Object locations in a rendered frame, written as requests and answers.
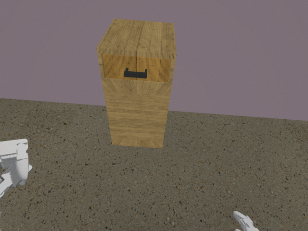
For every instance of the right robot hand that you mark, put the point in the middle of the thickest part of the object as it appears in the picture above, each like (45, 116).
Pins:
(245, 222)

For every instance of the cabinet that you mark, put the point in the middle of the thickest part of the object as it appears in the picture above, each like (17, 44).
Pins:
(137, 110)

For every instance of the handle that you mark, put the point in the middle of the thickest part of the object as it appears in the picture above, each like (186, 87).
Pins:
(135, 74)

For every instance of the drawer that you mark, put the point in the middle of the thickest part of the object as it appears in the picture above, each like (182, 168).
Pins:
(157, 68)

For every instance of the left robot hand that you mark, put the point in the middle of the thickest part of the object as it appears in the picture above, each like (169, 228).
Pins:
(14, 156)

